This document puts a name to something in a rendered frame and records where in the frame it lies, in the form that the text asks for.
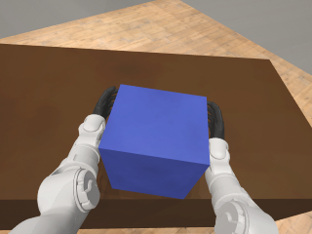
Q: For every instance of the left robot upper arm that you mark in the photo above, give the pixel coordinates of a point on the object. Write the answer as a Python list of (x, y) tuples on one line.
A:
[(64, 201)]

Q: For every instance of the carton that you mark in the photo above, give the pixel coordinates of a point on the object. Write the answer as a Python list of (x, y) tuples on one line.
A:
[(156, 142)]

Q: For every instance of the robot right forearm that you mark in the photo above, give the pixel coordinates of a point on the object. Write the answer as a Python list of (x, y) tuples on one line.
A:
[(223, 184)]

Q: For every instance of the pedestal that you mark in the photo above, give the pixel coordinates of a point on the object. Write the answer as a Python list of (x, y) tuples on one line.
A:
[(47, 92)]

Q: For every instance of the robot left forearm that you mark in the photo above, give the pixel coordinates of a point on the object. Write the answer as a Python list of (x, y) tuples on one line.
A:
[(84, 153)]

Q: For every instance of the robot left hand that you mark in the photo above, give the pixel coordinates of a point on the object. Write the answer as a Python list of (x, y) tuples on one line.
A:
[(105, 102)]

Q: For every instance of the right robot upper arm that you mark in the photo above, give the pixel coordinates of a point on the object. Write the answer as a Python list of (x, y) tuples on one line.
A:
[(235, 217)]

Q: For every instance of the robot right hand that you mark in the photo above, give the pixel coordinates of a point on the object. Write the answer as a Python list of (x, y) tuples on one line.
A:
[(216, 125)]

